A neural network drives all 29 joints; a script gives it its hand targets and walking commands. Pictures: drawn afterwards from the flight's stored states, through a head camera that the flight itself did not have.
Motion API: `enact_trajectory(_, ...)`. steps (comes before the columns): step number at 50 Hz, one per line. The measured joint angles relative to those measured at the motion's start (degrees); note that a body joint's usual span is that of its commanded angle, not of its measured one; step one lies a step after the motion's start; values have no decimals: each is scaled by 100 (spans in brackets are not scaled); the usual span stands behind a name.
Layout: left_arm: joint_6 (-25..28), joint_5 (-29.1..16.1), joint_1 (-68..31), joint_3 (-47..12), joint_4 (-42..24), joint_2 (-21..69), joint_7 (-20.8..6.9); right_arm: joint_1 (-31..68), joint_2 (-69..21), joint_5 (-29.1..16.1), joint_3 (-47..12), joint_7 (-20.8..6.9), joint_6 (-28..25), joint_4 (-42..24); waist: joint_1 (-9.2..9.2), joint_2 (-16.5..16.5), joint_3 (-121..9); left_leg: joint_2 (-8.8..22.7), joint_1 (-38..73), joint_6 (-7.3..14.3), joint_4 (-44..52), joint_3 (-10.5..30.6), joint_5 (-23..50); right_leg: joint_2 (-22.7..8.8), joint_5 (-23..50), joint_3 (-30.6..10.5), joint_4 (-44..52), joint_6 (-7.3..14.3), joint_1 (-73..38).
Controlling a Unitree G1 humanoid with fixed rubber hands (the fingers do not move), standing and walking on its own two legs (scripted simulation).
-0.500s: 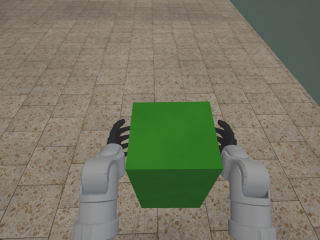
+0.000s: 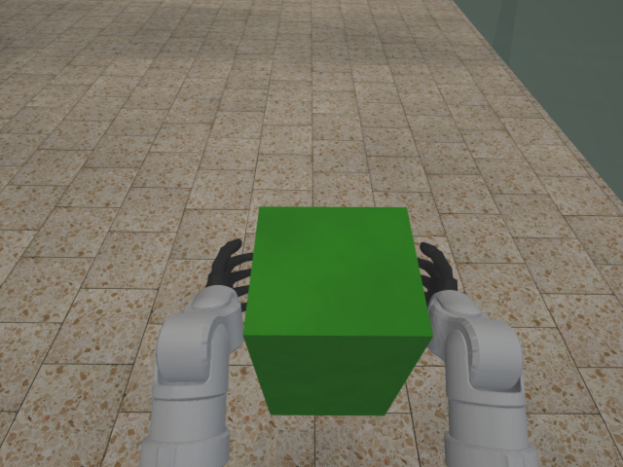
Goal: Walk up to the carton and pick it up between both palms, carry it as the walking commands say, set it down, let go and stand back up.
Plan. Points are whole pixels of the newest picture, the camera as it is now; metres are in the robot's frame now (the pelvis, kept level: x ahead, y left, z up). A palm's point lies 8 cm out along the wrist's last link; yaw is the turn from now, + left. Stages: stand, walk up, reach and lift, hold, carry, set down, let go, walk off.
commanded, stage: carry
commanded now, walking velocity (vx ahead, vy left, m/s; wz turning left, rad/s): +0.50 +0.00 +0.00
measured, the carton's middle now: (329, 324) +0.28 -0.01 +0.04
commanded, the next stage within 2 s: none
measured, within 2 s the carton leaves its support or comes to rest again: neither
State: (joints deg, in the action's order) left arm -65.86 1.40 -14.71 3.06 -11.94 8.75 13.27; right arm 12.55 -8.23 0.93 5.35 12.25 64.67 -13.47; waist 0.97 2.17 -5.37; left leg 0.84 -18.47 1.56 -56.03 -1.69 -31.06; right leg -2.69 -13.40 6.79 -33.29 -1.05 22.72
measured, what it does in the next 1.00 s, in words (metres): walks ahead: left foot, then right foot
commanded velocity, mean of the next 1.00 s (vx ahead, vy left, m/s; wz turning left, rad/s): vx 0.50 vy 0.00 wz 0.00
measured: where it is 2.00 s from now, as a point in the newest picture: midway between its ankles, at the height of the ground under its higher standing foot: (208, 191)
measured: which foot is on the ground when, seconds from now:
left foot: up 0.00-0.04, down 0.06-0.38, up 0.40-0.54, down 0.56-0.94, up 0.96-1.00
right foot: down 0.00-0.08, up 0.10-0.36, down 0.38-0.58, up 0.60-0.94, down 0.96-1.00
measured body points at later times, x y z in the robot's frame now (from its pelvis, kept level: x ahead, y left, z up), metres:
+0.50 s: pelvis +0.35 +0.06 -0.01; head +0.36 +0.10 +0.44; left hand +0.65 +0.20 +0.07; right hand +0.65 -0.06 +0.09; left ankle +0.22 +0.09 -0.61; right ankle +0.33 -0.11 -0.72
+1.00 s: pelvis +0.76 +0.20 -0.02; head +0.76 +0.26 +0.42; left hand +1.05 +0.35 +0.05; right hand +1.06 +0.09 +0.08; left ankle +0.50 +0.19 -0.56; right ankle +0.85 +0.05 -0.73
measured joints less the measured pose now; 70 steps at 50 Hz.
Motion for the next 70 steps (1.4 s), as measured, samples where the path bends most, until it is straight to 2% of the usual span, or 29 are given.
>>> enact_trajectory(4,-19,-13,31,-7,0,-9,-1,-28,-2,-1,-14,2,20,-1,0,-75,-25,30,23,157,1577,-67,686,-62,-421,-5,4,-105,-506)
enact_trajectory(9,-16,-15,109,-22,-15,-30,1,-29,2,0,-53,7,30,46,10,-30,-130,8,941,366,2436,-115,424,-10,-929,13,-2141,-106,16)
enact_trajectory(11,-11,-16,108,-22,-24,-32,3,-23,0,0,-52,9,30,40,6,-36,-130,17,1283,367,2919,-119,464,12,-942,6,-2397,-106,402)
enact_trajectory(14,19,-66,107,-25,-82,-33,20,-23,-2,0,-52,12,30,-47,3,-40,-132,10,1764,367,3474,-125,425,45,-724,1,-2029,-105,902)
enact_trajectory(17,56,-114,113,-50,-194,-33,45,-34,0,-7,-53,14,30,-200,-4,-44,-134,14,2192,328,3482,-132,153,276,-35,34,-503,-105,804)
enact_trajectory(19,113,-132,119,-119,-229,-28,62,-72,13,-19,-28,16,13,-320,-14,12,-114,53,2032,234,2241,-141,-94,372,584,141,185,-53,406)
enact_trajectory(22,91,-76,119,-158,-227,-29,67,-86,16,-55,-4,13,4,-295,-63,125,-86,-55,401,-160,-1602,-10,-222,376,-177,176,-135,-39,142)
enact_trajectory(24,25,-58,117,-172,-228,-24,68,-135,25,-79,-3,8,9,-289,-49,105,-84,-169,-628,-168,-2591,118,-463,352,-408,188,-27,-40,-165)
enact_trajectory(26,22,-59,116,-177,-238,-22,68,-145,28,-84,-5,8,2,-310,-35,101,-89,37,-1220,-169,-1553,143,-462,354,-603,200,114,-40,-554)
enact_trajectory(28,71,-57,120,-194,-241,-24,69,-150,26,-84,0,8,-42,-324,-32,104,-103,315,-1233,-146,547,128,530,349,-930,204,76,-87,-957)
enact_trajectory(29,69,-47,144,-195,-237,-35,69,-160,19,-85,-9,2,-57,-281,-38,27,-118,292,-1036,37,698,4,878,246,-1148,191,-126,-95,-1101)
enact_trajectory(31,2,11,259,-202,-231,-58,73,-169,23,-87,-49,-45,-68,-74,-38,-15,-190,168,-647,363,678,-142,115,140,-1233,131,-1172,-95,-931)
enact_trajectory(34,-159,39,400,-267,-235,-81,125,-295,43,-124,-93,-98,-55,96,-36,-10,-187,-18,81,765,1435,-293,265,144,-1026,107,-2693,-95,-372)
enact_trajectory(36,-142,29,392,-275,-238,-83,138,-294,43,-127,-93,-94,-69,77,-38,-13,-185,-153,583,731,2216,-302,442,142,-889,103,-3305,-95,165)
enact_trajectory(40,53,-49,391,-275,-246,-83,139,-285,42,-126,-89,-55,-138,-51,-43,-22,-185,-346,1524,606,3534,-307,822,152,-600,96,-3258,-95,1135)
enact_trajectory(43,140,-94,392,-288,-274,-84,142,-293,42,-127,-86,-33,-151,-155,-47,-26,-191,-447,2228,481,4114,-312,892,226,-176,89,-2321,-95,1472)
enact_trajectory(45,147,-95,395,-292,-277,-84,144,-299,42,-128,-85,-30,-148,-166,-52,-20,-197,-491,2668,219,4161,-316,798,348,97,191,-1148,-95,1290)
enact_trajectory(47,120,-92,370,-310,-283,-79,146,-345,49,-136,-84,-29,-148,-210,-61,-59,-178,-526,2755,-444,3296,-354,540,453,361,654,325,-83,687)
enact_trajectory(48,116,-94,242,-338,-282,-54,157,-338,59,-155,-7,-30,-161,-315,-50,-111,-121,-527,2134,-813,1399,-322,810,393,984,727,570,147,513)
enact_trajectory(49,123,-69,102,-376,-280,-28,185,-282,53,-214,123,-37,-192,-380,-68,-29,-52,-498,1266,-1016,-883,-47,310,391,854,797,287,263,544)
enact_trajectory(51,126,-8,11,-388,-279,-5,217,-225,42,-266,208,-64,-258,-355,-151,-12,37,-549,-286,-1046,-4238,600,-1206,403,118,852,-172,342,554)
enact_trajectory(53,58,34,70,-386,-279,-12,220,-249,46,-277,175,-82,-265,-245,-275,-104,57,-266,-1522,-818,-4960,1297,-2015,399,-118,807,-257,235,407)
enact_trajectory(55,100,-15,205,-399,-299,-35,222,-265,51,-276,141,-83,-260,-221,-322,-150,159,409,-2082,-594,-3058,1537,-1293,315,-344,650,-253,100,42)
enact_trajectory(57,131,-63,253,-524,-304,-52,259,-381,58,-276,178,-97,-260,-340,-320,-83,160,853,-1905,-546,-189,1528,268,114,-712,556,-329,-157,-367)
enact_trajectory(58,136,-61,257,-546,-325,-64,281,-416,51,-278,177,-125,-302,-335,-323,-102,157,851,-1689,-571,174,1343,817,-61,-965,464,-541,-186,-506)
enact_trajectory(59,132,-37,255,-539,-331,-67,289,-433,53,-278,152,-147,-358,-282,-314,-110,121,820,-1449,-513,180,1146,103,-177,-1122,368,-1009,-188,-466)
enact_trajectory(61,99,-1,293,-470,-329,-71,291,-450,59,-278,68,-171,-435,-94,-315,-162,145,658,-1259,-339,21,958,-189,-141,-1161,194,-2281,-189,-149)
enact_trajectory(64,105,-28,397,-440,-333,-81,290,-464,63,-276,2,-153,-434,-12,-312,-209,262,465,-510,-112,878,682,209,10,-1167,188,-3781,-189,394)
enact_trajectory(70,462,-195,341,-462,-534,-75,301,-468,61,-271,3,-108,-594,-458,-312,-158,261,-25,1086,67,3060,358,774,227,-1170,172,-3748,-188,1577)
